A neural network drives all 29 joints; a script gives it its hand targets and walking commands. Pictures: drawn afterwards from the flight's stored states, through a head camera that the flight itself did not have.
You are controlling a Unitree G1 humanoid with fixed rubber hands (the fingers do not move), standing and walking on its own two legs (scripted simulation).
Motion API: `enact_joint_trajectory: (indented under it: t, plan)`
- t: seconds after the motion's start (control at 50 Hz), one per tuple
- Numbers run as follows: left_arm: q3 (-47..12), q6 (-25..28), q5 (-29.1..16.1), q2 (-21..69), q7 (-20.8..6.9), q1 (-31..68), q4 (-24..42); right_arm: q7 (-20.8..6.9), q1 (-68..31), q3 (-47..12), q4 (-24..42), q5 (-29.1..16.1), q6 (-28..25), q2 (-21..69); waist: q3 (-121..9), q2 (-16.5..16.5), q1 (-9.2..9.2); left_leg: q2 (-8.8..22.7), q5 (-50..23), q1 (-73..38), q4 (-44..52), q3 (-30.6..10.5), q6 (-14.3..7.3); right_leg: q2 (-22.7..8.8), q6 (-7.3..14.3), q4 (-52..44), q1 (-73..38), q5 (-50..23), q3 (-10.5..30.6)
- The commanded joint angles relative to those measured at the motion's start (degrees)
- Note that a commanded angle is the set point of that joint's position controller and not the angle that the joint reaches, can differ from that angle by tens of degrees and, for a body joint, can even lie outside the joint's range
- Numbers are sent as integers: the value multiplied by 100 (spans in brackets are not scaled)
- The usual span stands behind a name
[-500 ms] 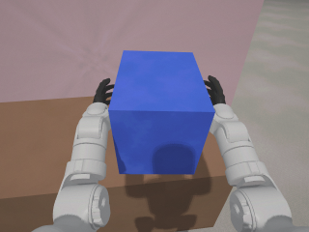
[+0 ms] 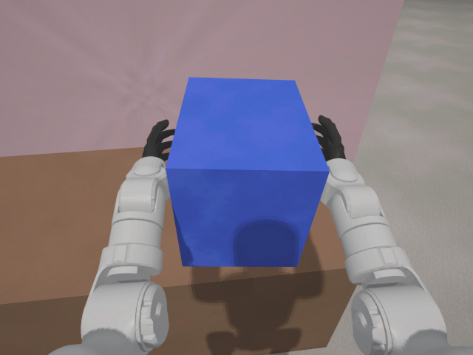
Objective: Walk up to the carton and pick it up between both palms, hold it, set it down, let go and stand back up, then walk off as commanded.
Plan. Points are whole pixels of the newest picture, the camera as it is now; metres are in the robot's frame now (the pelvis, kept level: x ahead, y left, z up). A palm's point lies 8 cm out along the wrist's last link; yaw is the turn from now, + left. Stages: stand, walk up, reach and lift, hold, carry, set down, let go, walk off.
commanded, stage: hold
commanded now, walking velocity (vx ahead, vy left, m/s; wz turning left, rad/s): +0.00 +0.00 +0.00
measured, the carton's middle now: (241, 169) +0.42 +0.02 +0.14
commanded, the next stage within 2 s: none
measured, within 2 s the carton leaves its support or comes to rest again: neither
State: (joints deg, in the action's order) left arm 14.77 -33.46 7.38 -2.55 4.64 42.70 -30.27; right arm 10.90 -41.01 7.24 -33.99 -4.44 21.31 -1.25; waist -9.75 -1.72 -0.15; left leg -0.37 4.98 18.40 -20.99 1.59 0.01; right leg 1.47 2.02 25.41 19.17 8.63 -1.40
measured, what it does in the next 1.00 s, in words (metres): stands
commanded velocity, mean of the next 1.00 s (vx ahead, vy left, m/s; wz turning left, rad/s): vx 0.00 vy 0.00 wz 0.00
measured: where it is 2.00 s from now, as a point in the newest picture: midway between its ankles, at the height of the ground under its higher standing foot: outside the picture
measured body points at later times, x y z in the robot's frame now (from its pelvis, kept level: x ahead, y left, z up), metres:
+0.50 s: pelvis +0.00 +0.00 +0.00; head -0.04 +0.00 +0.45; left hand +0.40 +0.17 +0.18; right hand +0.40 -0.13 +0.18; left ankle +0.06 +0.12 -0.74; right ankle +0.05 -0.08 -0.74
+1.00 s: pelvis +0.00 +0.00 +0.00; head -0.04 +0.00 +0.45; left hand +0.40 +0.17 +0.18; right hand +0.40 -0.13 +0.18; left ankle +0.06 +0.12 -0.74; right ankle +0.05 -0.08 -0.74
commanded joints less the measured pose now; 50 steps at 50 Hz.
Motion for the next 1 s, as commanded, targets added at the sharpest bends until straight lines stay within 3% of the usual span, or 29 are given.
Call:
enact_joint_trajectory:
  t: [0.0, 0.06, 0.12, 0.14, 0.16, 0.22, 0.24, 0.28, 0.3, 0.36, 0.38, 0.4, 0.42, 0.48, 0.5, 0.56, 0.62, 0.64, 0.66, 0.68, 0.72, 0.78, 0.8, 0.84, 0.86, 0.9, 0.92, 0.94, 0.98]
  plan:
    - [-2444, 562, -741, 3804, -1020, 4345, 2392, -661, -4363, -2439, 1581, -826, -291, 3944, -2503, 112, 730, -202, 59, -1625, 321, -329, -52, -201, -471, -810, -2441, -1235, 328]
    - [-2412, 498, -693, 3914, -1037, 4341, 2111, -659, -4567, -2298, 1455, -924, -285, 3845, -2281, 311, 667, -175, 126, -1605, 349, -314, -21, -140, -447, -873, -2192, -934, 305]
    - [-2429, 486, -750, 3904, -1000, 4331, 2216, -676, -4574, -2338, 1638, -888, -285, 3839, -2344, 176, 620, -114, 138, -1637, 360, -363, -53, -119, -400, -864, -2151, -850, 282]
    - [-2512, 515, -801, 3881, -994, 4434, 2334, -657, -4388, -2284, 1358, -847, -256, 3869, -2257, 310, 745, -130, 212, -1550, 383, -336, -30, -204, -434, -870, -2191, -930, 368]
    - [-2392, 505, -684, 3875, -997, 4384, 2178, -682, -4300, -2226, 1112, -847, -241, 3763, -2197, 349, 704, -121, 255, -1633, 392, -315, -7, -148, -394, -911, -2110, -626, 267]
    - [-2122, 491, -579, 3759, -1038, 4455, 1925, -738, -4477, -2089, 1016, -729, -259, 3812, -1827, 125, 580, -137, 571, -1462, 440, -265, -102, -205, -450, -1005, -1872, -92, 278]
    - [-2223, 493, -616, 3805, -1048, 4233, 2043, -713, -4416, -2159, 1307, -742, -310, 3920, -2119, 176, 661, -187, 346, -1481, 362, -223, -84, -203, -454, -920, -2152, -683, 349]
    - [-2227, 457, -606, 3715, -1082, 4158, 1999, -696, -4534, -2254, 1432, -861, -335, 3865, -2193, 117, 586, -137, 179, -1537, 368, -287, -102, -200, -455, -930, -2193, -699, 334]
    - [-2371, 453, -668, 3820, -1060, 4291, 1966, -687, -4518, -2178, 1333, -807, -298, 3764, -2196, 233, 726, -152, 361, -1503, 398, -294, -33, -168, -418, -916, -2162, -690, 319]
    - [-2348, 524, -633, 3813, -1055, 4251, 2052, -685, -4490, -2308, 1408, -821, -289, 3860, -2349, 66, 671, -177, 197, -1585, 383, -328, -63, -143, -452, -886, -2298, -991, 312]
    - [-2540, 482, -727, 3909, -1054, 4223, 2239, -657, -4434, -2323, 1536, -889, -290, 3807, -2423, 333, 714, -159, 71, -1513, 351, -359, -9, -175, -445, -833, -2382, -1138, 342]
    - [-2394, 500, -697, 3827, -1053, 4311, 2014, -670, -4475, -2292, 1383, -856, -266, 3855, -2121, 124, 714, -171, 314, -1408, 397, -337, -48, -182, -464, -899, -2282, -786, 316]
    - [-2473, 544, -756, 3864, -1030, 4411, 2230, -671, -4465, -2263, 1553, -802, -294, 3853, -2454, 164, 751, -158, 125, -1610, 346, -333, -27, -153, -432, -859, -2326, -1067, 303]
    - [-2497, 513, -770, 3946, -1010, 4415, 2068, -671, -4586, -2288, 1353, -832, -308, 3791, -2321, 295, 694, -158, 357, -1562, 378, -335, -25, -137, -401, -898, -2092, -674, 286]
    - [-2384, 522, -679, 3828, -1021, 4293, 2313, -662, -4264, -2335, 1317, -888, -280, 3945, -2333, 259, 659, -154, 75, -1583, 346, -307, -18, -192, -437, -832, -2358, -1085, 334]
    - [-2297, 440, -682, 3884, -1018, 4186, 1899, -669, -4757, -2304, 1602, -889, -314, 3808, -2256, 112, 605, -168, 274, -1547, 379, -299, -89, -121, -441, -910, -2169, -787, 293]
    - [-2544, 536, -765, 3909, -1003, 4400, 2506, -649, -4410, -2381, 1607, -866, -300, 3897, -2578, 243, 727, -200, -18, -1671, 326, -342, -3, -160, -456, -795, -2433, -1246, 254]
    - [-2404, 511, -685, 3808, -1028, 4255, 2326, -636, -4314, -2453, 1436, -884, -251, 3889, -2347, 69, 684, -177, 87, -1649, 350, -343, -65, -153, -461, -857, -2395, -1130, 299]
    - [-2380, 516, -701, 3885, -1017, 4283, 2240, -655, -4432, -2398, 1428, -869, -262, 3898, -2478, 131, 653, -169, 49, -1734, 340, -328, -56, -124, -465, -848, -2231, -1030, 252]
    - [-2513, 439, -757, 3889, -1035, 4124, 2020, -644, -4525, -2301, 1603, -912, -278, 3768, -2271, 238, 778, -156, 258, -1476, 363, -336, -42, -178, -449, -865, -2260, -921, 330]
    - [-2425, 462, -671, 3926, -1025, 4296, 2037, -677, -4596, -2289, 1486, -849, -280, 3869, -2137, 208, 654, -146, 376, -1512, 387, -336, -69, -158, -435, -898, -2116, -580, 274]
    - [-2375, 483, -693, 3774, -1070, 4346, 2279, -663, -4334, -2222, 1344, -815, -261, 3811, -2348, 288, 761, -180, 232, -1533, 363, -307, -38, -199, -444, -840, -2286, -917, 312]
    - [-2472, 483, -709, 3891, -1059, 4375, 2162, -670, -4652, -2308, 1648, -855, -336, 3861, -2398, 232, 697, -141, 198, -1578, 334, -336, -55, -178, -436, -828, -2222, -887, 308]
    - [-2227, 465, -555, 3757, -1036, 4156, 1820, -679, -4508, -2276, 1244, -820, -236, 3801, -2027, 48, 603, -152, 378, -1543, 436, -285, -76, -112, -420, -969, -2121, -526, 264]
    - [-2393, 505, -690, 3875, -1046, 4490, 2078, -693, -4569, -2196, 1267, -842, -289, 3860, -2139, 278, 644, -132, 367, -1563, 425, -308, -34, -108, -396, -933, -1976, -377, 222]
    - [-2404, 486, -677, 3857, -1037, 4350, 1983, -687, -4418, -2190, 1232, -796, -257, 3787, -1923, 187, 717, -137, 442, -1518, 401, -327, -65, -146, -394, -958, -1982, -458, 305]
    - [-2371, 477, -671, 3900, -1027, 4406, 1800, -706, -4881, -2213, 1494, -792, -335, 3810, -2162, 109, 612, -144, 452, -1572, 436, -318, -99, -89, -408, -955, -1920, -407, 230]
    - [-2371, 435, -592, 3839, -1064, 4213, 1793, -687, -4458, -2084, 1135, -693, -277, 3759, -1981, 261, 771, -134, 465, -1509, 438, -291, -51, -164, -404, -933, -1979, -528, 309]
    - [-2445, 486, -671, 3889, -1044, 4335, 2066, -675, -4440, -2200, 1286, -767, -281, 3810, -2074, 325, 720, -156, 364, -1535, 385, -307, -23, -154, -407, -905, -2056, -613, 293]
